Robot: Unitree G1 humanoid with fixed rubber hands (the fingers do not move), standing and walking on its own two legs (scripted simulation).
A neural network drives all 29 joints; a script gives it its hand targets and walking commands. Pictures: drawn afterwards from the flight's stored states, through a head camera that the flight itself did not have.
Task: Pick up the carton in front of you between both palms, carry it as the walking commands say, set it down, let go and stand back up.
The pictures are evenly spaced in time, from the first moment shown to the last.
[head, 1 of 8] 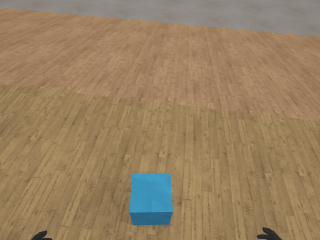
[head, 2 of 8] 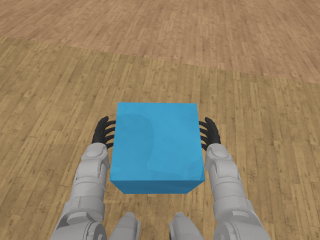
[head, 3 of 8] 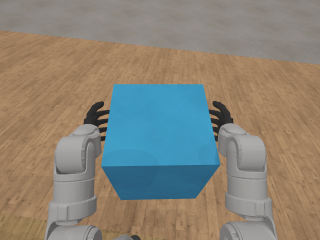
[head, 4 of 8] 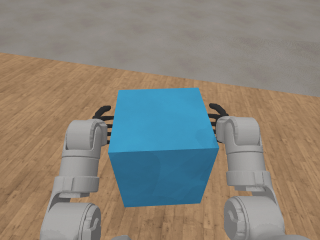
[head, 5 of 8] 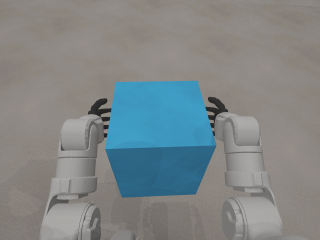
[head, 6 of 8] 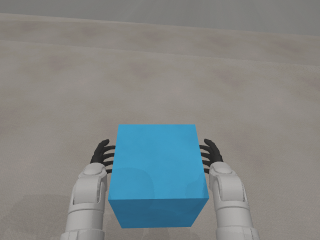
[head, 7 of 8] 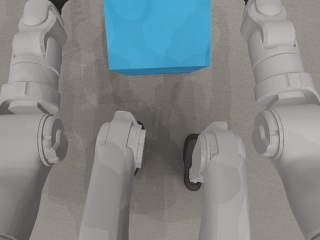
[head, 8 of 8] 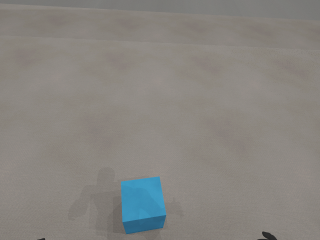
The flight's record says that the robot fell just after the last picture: no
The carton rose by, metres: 0.68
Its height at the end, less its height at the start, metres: -0.52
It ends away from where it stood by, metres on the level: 5.82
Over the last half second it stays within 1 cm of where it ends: yes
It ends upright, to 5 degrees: yes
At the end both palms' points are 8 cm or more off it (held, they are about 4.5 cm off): yes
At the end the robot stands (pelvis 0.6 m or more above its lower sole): yes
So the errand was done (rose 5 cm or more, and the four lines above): yes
